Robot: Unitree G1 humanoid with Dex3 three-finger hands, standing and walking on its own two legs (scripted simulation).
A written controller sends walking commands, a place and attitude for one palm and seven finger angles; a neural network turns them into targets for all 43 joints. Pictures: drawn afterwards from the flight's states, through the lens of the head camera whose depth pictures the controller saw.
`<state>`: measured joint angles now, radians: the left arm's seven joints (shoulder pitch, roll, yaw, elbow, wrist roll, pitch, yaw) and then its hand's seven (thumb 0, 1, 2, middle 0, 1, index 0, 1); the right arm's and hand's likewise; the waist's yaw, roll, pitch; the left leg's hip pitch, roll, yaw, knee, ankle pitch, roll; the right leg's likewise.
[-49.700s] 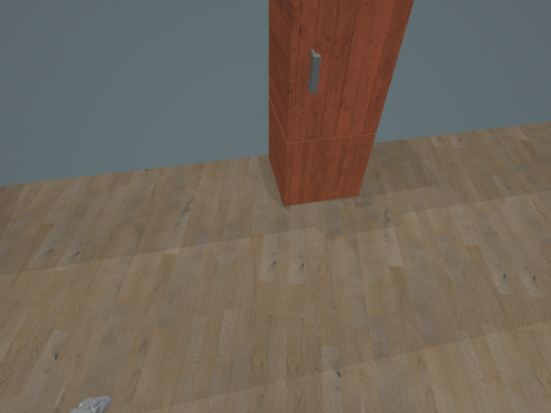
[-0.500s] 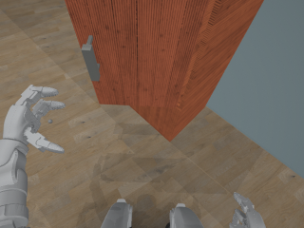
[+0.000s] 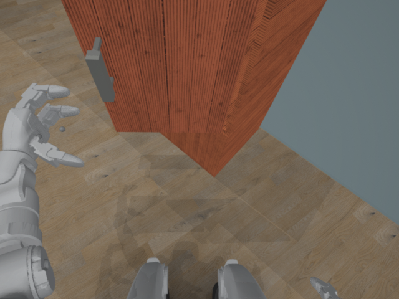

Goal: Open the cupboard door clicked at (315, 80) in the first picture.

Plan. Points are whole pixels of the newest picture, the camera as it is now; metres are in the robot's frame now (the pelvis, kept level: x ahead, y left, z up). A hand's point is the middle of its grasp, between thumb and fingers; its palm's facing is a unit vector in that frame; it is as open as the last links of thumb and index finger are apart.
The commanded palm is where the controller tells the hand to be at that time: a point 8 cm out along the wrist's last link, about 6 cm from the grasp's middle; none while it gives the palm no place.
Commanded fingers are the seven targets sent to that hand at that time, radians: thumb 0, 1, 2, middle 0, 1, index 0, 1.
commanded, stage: move the hooked fingers beside the handle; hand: left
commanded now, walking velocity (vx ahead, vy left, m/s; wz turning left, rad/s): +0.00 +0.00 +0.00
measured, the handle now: (103, 71) +0.58 +0.21 +0.05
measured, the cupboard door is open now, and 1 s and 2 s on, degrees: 43 43 43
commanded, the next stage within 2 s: slide the fingers in behind the handle in 1.54 s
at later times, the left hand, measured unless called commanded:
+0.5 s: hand (68, 101) +0.49 +0.27 +0.05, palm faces +0.03 -1.00 -0.02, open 14.0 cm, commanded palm +0.48 +0.31 +0.05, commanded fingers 0.00 -0.50 0.30 -0.30 -1.20 -0.30 -1.20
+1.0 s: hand (74, 89) +0.53 +0.27 +0.04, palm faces +0.01 -1.00 -0.03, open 14.0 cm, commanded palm +0.52 +0.30 +0.05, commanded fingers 0.00 -0.50 0.30 -0.30 -1.20 -0.30 -1.20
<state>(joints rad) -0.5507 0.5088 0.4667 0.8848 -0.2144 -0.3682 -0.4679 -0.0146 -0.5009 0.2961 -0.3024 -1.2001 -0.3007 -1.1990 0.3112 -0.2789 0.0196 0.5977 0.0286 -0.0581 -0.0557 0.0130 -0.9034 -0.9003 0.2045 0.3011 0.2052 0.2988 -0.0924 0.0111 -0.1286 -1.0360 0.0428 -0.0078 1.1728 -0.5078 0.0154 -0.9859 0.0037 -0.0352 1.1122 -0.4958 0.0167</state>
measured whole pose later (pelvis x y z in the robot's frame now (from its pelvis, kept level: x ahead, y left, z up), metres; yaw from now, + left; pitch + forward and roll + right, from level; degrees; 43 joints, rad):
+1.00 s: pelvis -0.01 +0.01 -0.02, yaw -3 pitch +29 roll -6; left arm -0.96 0.77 0.56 1.18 -0.07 -0.32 -0.44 -0.01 -0.50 0.30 -0.30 -1.20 -0.30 -1.20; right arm 0.39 -0.28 0.07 0.59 -0.01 0.08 -0.02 0.01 -0.90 -0.90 0.21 0.30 0.21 0.30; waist -0.21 0.03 -0.10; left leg -1.25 0.07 -0.02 1.27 -0.53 0.03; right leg -1.18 0.03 -0.04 1.16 -0.48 0.03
